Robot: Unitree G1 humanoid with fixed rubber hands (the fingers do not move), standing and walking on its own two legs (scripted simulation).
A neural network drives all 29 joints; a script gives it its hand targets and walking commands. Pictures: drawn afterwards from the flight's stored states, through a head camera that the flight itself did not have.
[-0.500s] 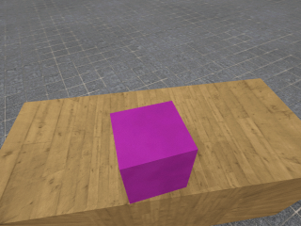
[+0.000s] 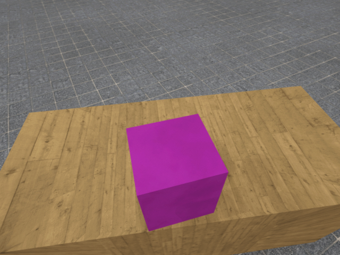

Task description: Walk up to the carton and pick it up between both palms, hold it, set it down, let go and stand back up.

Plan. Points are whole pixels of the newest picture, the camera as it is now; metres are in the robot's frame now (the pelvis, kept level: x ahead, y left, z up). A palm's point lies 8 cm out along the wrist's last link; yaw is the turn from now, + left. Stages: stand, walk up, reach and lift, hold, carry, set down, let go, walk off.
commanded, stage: stand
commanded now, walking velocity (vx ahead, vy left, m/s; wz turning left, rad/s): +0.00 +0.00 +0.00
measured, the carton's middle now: (173, 173) +0.37 +0.01 -0.06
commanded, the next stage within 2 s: none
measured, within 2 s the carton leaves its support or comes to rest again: neither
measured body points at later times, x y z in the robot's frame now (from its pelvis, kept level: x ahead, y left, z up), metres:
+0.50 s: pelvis +0.01 +0.00 +0.00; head +0.01 +0.01 +0.45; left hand -0.02 +0.20 -0.17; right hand -0.03 -0.20 -0.16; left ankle +0.02 +0.12 -0.74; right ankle -0.03 -0.15 -0.74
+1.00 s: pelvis +0.01 +0.01 +0.00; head +0.02 +0.01 +0.45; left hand -0.02 +0.20 -0.17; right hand -0.02 -0.20 -0.16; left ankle +0.02 +0.12 -0.74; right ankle -0.03 -0.15 -0.74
